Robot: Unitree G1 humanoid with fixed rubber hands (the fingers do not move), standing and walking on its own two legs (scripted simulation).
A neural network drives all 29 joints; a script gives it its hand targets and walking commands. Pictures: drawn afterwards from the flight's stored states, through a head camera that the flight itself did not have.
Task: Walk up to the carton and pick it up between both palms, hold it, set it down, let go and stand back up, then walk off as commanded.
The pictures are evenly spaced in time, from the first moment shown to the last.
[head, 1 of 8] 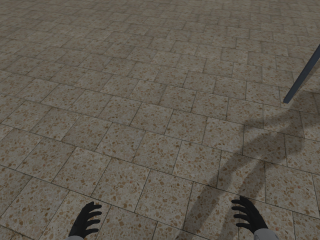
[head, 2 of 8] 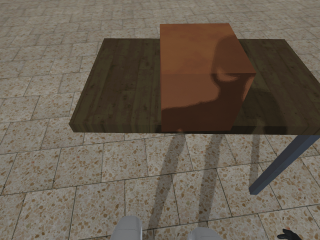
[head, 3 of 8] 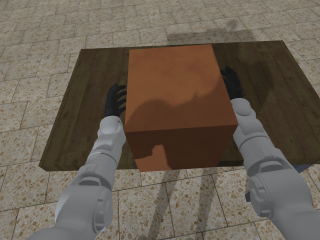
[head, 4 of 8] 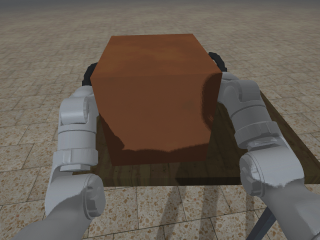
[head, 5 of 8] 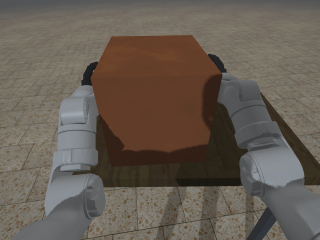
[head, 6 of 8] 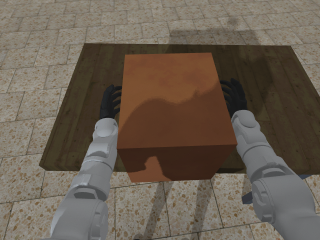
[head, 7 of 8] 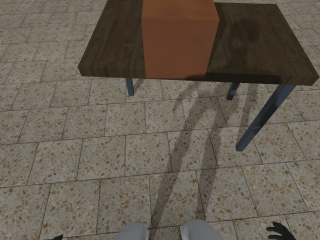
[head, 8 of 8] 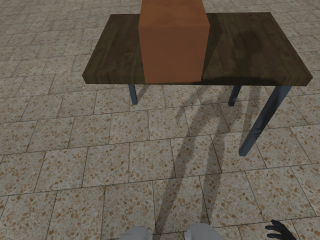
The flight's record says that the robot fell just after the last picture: no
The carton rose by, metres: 0.20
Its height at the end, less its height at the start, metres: +0.00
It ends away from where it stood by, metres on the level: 0.04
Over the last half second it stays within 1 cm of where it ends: yes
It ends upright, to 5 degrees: yes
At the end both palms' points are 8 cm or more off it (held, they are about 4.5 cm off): yes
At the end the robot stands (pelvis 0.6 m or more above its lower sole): yes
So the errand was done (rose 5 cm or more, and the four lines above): yes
